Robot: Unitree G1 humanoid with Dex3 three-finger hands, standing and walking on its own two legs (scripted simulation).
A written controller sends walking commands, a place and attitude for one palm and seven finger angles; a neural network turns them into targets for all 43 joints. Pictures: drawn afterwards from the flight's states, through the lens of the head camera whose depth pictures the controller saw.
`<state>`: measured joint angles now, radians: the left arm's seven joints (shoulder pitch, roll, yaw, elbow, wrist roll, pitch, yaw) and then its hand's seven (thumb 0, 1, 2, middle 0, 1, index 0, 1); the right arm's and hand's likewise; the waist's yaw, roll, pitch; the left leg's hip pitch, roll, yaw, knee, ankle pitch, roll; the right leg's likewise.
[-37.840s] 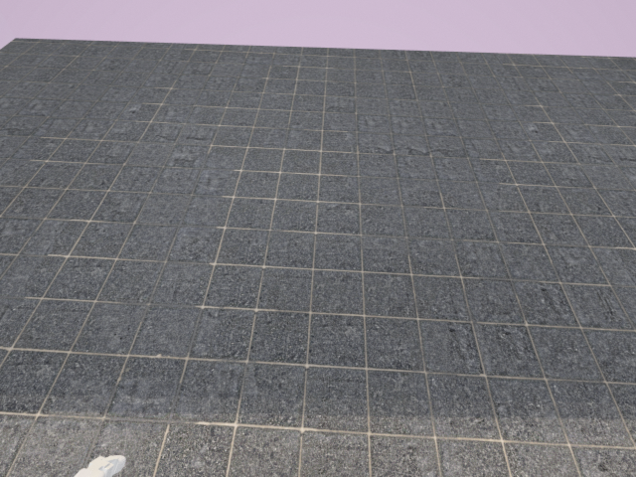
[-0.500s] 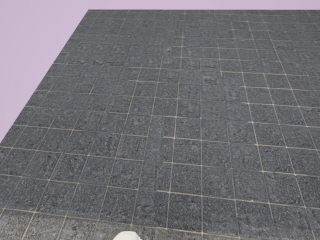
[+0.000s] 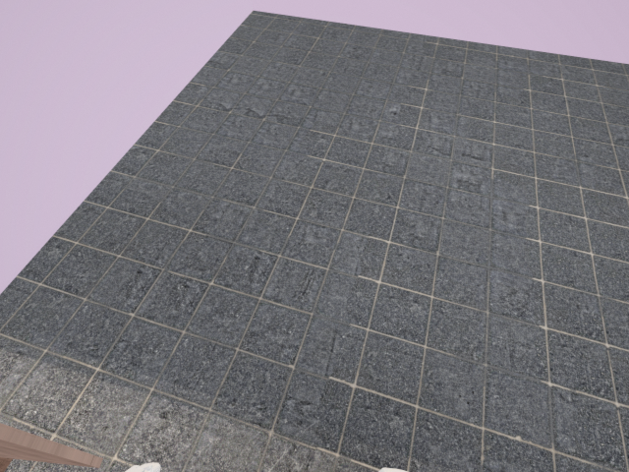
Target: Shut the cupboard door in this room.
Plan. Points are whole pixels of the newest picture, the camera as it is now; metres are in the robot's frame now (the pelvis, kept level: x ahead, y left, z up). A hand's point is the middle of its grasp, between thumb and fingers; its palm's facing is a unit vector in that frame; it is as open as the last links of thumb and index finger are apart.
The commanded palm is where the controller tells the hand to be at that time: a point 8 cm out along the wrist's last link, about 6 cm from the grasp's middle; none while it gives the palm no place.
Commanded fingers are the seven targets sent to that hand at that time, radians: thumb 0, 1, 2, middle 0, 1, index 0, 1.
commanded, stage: turn or walk to find it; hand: left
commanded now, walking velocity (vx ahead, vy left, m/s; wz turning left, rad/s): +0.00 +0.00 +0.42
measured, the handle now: out of the picture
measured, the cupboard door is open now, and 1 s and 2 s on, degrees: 100 100 100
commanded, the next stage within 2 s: stand and wait in 1.58 s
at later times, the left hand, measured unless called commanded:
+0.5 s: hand out of the picture -0.03 +0.18 -0.17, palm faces +0.28 -0.93 -0.25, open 7.4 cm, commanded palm none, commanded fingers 0.00 0.90 0.90 -0.20 -0.30 -0.20 -0.30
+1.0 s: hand out of the picture -0.02 +0.18 -0.16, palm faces +0.44 -0.85 -0.28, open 7.4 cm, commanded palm none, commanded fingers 0.00 0.90 0.90 -0.20 -0.30 -0.20 -0.30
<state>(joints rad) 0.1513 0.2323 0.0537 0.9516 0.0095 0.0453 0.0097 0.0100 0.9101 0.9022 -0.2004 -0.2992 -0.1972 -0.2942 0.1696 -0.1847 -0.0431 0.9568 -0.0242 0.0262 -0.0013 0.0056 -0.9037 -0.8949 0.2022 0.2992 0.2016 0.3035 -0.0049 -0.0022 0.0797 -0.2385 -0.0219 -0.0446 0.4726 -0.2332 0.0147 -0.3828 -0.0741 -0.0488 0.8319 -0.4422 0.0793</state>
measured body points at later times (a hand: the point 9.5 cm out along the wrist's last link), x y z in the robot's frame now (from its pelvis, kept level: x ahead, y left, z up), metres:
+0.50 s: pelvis -0.01 -0.02 +0.00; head +0.03 -0.01 +0.44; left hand -0.04 +0.23 -0.15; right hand +0.12 -0.25 -0.15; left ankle -0.07 +0.10 -0.72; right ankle +0.00 -0.13 -0.74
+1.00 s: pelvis -0.02 -0.04 -0.01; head +0.03 -0.05 +0.44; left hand -0.04 +0.23 -0.14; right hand +0.15 -0.23 -0.17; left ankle -0.06 +0.09 -0.73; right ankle +0.04 -0.13 -0.74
